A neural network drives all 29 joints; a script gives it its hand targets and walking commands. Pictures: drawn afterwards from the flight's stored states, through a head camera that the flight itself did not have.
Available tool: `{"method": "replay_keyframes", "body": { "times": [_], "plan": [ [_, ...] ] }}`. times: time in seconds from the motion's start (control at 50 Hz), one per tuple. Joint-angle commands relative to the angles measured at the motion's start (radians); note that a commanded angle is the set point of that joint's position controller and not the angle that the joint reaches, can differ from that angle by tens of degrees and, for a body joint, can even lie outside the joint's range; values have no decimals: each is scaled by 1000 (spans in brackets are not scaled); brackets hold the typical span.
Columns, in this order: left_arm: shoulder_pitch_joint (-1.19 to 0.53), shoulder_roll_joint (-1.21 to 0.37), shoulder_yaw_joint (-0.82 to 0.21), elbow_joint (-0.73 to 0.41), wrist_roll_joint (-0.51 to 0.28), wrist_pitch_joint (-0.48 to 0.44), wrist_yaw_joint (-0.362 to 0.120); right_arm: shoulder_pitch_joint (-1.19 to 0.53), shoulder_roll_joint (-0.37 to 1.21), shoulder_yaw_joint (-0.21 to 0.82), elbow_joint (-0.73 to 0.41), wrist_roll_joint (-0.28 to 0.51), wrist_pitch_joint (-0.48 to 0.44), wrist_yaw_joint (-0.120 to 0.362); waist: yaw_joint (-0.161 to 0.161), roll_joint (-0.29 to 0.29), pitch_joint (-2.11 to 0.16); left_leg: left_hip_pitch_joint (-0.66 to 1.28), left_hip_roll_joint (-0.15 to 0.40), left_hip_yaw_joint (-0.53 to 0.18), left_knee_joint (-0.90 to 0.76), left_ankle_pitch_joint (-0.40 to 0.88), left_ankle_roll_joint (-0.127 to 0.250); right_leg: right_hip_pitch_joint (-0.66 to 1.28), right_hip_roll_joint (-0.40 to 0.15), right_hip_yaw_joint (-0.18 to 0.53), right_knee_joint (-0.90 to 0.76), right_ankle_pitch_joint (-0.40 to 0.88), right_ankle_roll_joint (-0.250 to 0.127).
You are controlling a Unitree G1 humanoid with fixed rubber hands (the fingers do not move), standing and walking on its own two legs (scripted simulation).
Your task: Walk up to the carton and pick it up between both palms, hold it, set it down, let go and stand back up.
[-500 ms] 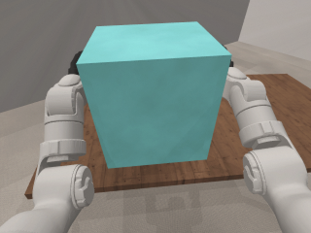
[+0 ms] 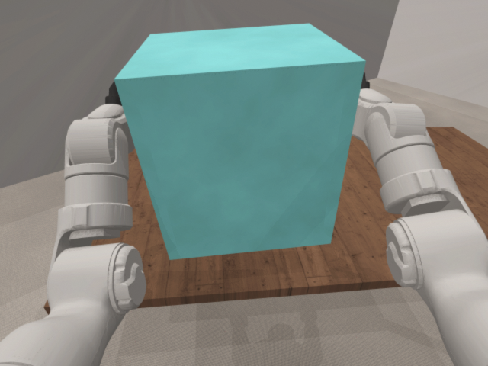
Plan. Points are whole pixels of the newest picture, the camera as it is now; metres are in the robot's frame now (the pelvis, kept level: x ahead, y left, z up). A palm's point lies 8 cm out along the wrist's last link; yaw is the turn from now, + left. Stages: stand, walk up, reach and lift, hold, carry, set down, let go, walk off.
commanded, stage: hold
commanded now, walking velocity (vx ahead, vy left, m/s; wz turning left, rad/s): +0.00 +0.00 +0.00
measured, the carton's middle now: (240, 139) +0.37 +0.00 +0.26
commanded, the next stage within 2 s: none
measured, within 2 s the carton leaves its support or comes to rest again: neither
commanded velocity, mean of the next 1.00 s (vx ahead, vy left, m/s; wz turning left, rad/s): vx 0.00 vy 0.00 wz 0.00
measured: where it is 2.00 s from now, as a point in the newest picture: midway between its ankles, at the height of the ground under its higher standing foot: outside the picture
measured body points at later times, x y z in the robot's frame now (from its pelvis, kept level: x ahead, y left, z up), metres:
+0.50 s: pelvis +0.00 +0.00 +0.00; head -0.09 +0.01 +0.44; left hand +0.39 +0.18 +0.30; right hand +0.39 -0.17 +0.32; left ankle +0.02 +0.12 -0.75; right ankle +0.00 -0.12 -0.75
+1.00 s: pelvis +0.01 +0.00 +0.00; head -0.08 +0.02 +0.44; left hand +0.39 +0.17 +0.29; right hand +0.39 -0.18 +0.31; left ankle +0.02 +0.12 -0.75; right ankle +0.00 -0.12 -0.75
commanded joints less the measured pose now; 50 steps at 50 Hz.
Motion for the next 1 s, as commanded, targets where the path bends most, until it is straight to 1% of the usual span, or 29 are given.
{"method": "replay_keyframes", "body": {
  "times": [0.0, 0.16, 0.38, 0.4, 0.42, 0.44, 0.48, 0.5, 0.54, 0.56, 0.58, 0.6, 0.62, 0.64, 0.66, 0.68, 0.7, 0.72, 0.74, 0.76, 0.8, 0.84, 0.86, 0.88, 0.9, 0.92, 0.94, 0.96, 0.98],
  "plan": [
    [-914, -561, -364, -166, -178, -111, -159, -833, 702, 182, -268, 162, 16, 145, -14, 48, -325, 44, -60, -10, -59, 159, -30, 105, 53, 46, -11, 175, 28],
    [-921, -547, -332, -123, -172, -121, -168, -851, 697, 174, -247, 168, 14, 146, -6, 35, -339, 36, -60, -15, -60, 164, -25, 111, 53, 45, -13, 171, 27],
    [-930, -552, -343, -147, -187, -131, -161, -862, 711, 188, -291, 184, 7, 139, -10, 29, -368, 57, -65, -17, -46, 193, -22, 107, 55, 41, -12, 193, 36],
    [-942, -572, -353, -161, -203, -139, -161, -867, 709, 183, -318, 184, 2, 142, -16, 19, -377, 57, -63, -15, -52, 180, -20, 108, 53, 46, -12, 172, 36],
    [-938, -578, -347, -130, -200, -138, -162, -887, 707, 179, -329, 181, -2, 143, -8, 24, -361, 50, -65, -13, -57, 162, -17, 93, 50, 48, -20, 153, 33],
    [-929, -576, -350, -145, -196, -142, -160, -876, 720, 187, -331, 177, -2, 144, -7, 24, -367, 58, -67, -14, -53, 179, -15, 101, 50, 47, -12, 175, 35],
    [-907, -554, -324, -128, -176, -137, -162, -846, 712, 187, -290, 176, 7, 142, -3, -1, -340, 68, -65, -11, -57, 184, -8, 104, 49, 51, -19, 181, 37],
    [-902, -553, -324, -128, -173, -137, -166, -825, 707, 184, -256, 172, 13, 141, -15, -3, -315, 70, -63, -15, -61, 181, -9, 98, 46, 54, -22, 180, 38],
    [-908, -555, -326, -130, -170, -136, -173, -836, 717, 188, -282, 168, 8, 138, -9, -2, -345, 60, -66, -12, -63, 157, -5, 108, 42, 59, -24, 163, 40],
    [-934, -566, -347, -165, -187, -141, -172, -848, 728, 190, -311, 180, 3, 138, -9, 17, -386, 59, -65, -13, -57, 167, -6, 118, 43, 60, -16, 170, 38],
    [-943, -579, -367, -177, -190, -141, -167, -849, 721, 187, -317, 178, 2, 138, -21, 44, -403, 74, -63, -18, -49, 199, -20, 124, 48, 55, -8, 197, 33],
    [-947, -601, -394, -186, -205, -138, -160, -873, 707, 180, -355, 185, -6, 140, -26, 75, -411, 81, -61, -24, -42, 214, -33, 115, 53, 54, -9, 197, 27],
    [-934, -614, -397, -194, -208, -137, -154, -857, 696, 176, -334, 188, -2, 142, -29, 84, -382, 84, -59, -24, -39, 223, -39, 96, 56, 51, -10, 189, 21],
    [-929, -596, -378, -186, -194, -136, -151, -845, 698, 185, -314, 185, 2, 144, -16, 67, -363, 93, -62, -19, -41, 221, -34, 93, 54, 50, -17, 184, 24],
    [-918, -601, -387, -190, -197, -131, -152, -831, 692, 184, -317, 185, 3, 145, -27, 73, -364, 96, -59, -23, -46, 222, -39, 93, 55, 49, -15, 191, 23],
    [-891, -584, -356, -156, -184, -126, -154, -821, 684, 181, -293, 187, 10, 145, -16, 50, -333, 80, -62, -20, -49, 204, -29, 91, 54, 50, -22, 174, 27],
    [-887, -581, -359, -171, -179, -124, -155, -815, 691, 190, -298, 186, 11, 145, -19, 48, -348, 82, -58, -24, -52, 208, -27, 108, 52, 49, -15, 187, 28],
    [-864, -573, -345, -161, -168, -122, -157, -811, 684, 197, -292, 189, 14, 145, -8, 35, -335, 86, -57, -24, -49, 230, -24, 108, 55, 53, -13, 208, 28],
    [-853, -574, -345, -176, -157, -118, -161, -789, 676, 203, -282, 191, 17, 144, -12, 43, -342, 99, -56, -25, -42, 261, -29, 130, 56, 51, -10, 233, 27],
    [-849, -575, -355, -199, -162, -117, -163, -789, 682, 210, -315, 198, 14, 142, -14, 39, -355, 110, -56, -27, -35, 286, -33, 129, 60, 52, -7, 257, 30],
    [-874, -600, -408, -271, -194, -118, -161, -792, 685, 220, -380, 218, 12, 138, -34, 71, -392, 135, -58, -33, -18, 343, -51, 135, 63, 50, 2, 301, 24],
    [-857, -600, -406, -248, -192, -107, -157, -791, 672, 208, -389, 214, 20, 137, -32, 71, -363, 126, -60, -30, -20, 321, -48, 122, 62, 49, -5, 269, 25],
    [-851, -589, -390, -243, -185, -106, -156, -798, 680, 218, -398, 208, 20, 138, -20, 43, -366, 117, -62, -24, -26, 298, -39, 125, 61, 49, -9, 255, 30],
    [-836, -593, -382, -230, -177, -103, -156, -783, 674, 209, -381, 197, 23, 140, -22, 42, -342, 114, -55, -28, -33, 292, -40, 124, 64, 45, -6, 254, 27],
    [-854, -593, -391, -268, -187, -107, -157, -772, 680, 215, -374, 200, 25, 144, -26, 35, -364, 113, -53, -29, -37, 297, -41, 135, 67, 45, -2, 252, 26],
    [-860, -591, -398, -275, -179, -104, -154, -763, 671, 214, -354, 202, 30, 146, -28, 62, -340, 109, -51, -29, -37, 306, -49, 131, 65, 49, 2, 256, 19],
    [-862, -597, -404, -297, -181, -102, -154, -770, 676, 223, -380, 213, 27, 146, -21, 71, -365, 114, -56, -26, -28, 327, -50, 136, 63, 49, 5, 272, 20],
    [-869, -595, -412, -316, -183, -100, -152, -760, 678, 231, -375, 218, 31, 147, -29, 74, -389, 123, -56, -26, -26, 334, -51, 151, 65, 50, 6, 282, 19],
    [-866, -597, -408, -291, -183, -96, -153, -780, 679, 224, -392, 215, 29, 147, -27, 77, -356, 106, -58, -24, -28, 318, -48, 139, 63, 53, 0, 270, 20]
  ]
}}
